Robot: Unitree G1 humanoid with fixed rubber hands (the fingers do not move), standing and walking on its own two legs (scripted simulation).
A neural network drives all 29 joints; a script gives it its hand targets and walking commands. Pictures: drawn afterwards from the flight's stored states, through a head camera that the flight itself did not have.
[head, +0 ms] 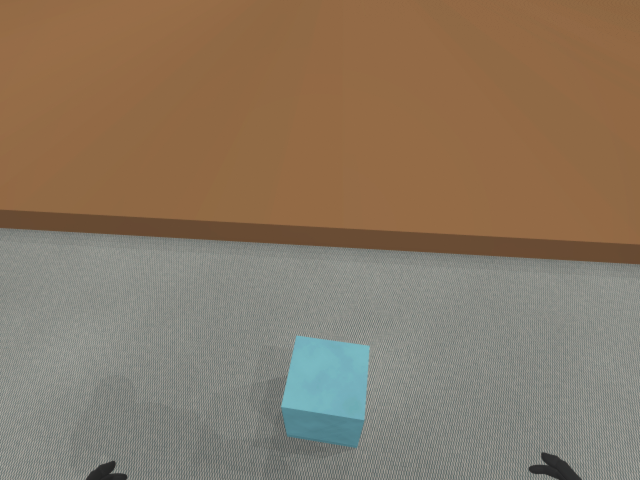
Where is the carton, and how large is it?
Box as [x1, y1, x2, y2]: [281, 336, 369, 447]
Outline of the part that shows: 296,336 281,405 287,436 356,447 364,419 369,346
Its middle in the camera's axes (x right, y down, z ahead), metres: +0.02 +0.46 +1.12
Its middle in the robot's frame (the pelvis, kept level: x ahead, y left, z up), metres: +0.48 -0.01 -0.66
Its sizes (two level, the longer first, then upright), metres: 0.210 0.200 0.250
